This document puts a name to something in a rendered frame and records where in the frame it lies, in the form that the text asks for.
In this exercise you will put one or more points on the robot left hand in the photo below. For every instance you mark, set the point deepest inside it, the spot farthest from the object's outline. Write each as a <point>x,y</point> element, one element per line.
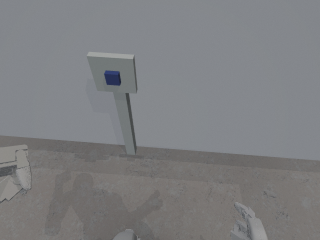
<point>13,161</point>

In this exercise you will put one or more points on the robot left shin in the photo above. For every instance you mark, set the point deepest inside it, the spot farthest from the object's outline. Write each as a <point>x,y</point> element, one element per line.
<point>129,230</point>

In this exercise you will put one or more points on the robot right hand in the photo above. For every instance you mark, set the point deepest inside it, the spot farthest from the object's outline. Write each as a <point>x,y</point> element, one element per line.
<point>254,230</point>

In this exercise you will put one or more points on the button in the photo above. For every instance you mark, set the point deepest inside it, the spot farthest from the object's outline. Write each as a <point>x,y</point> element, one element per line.
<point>112,78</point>

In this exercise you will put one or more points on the panel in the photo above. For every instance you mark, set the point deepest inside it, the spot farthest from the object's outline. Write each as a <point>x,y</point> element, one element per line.
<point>100,62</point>

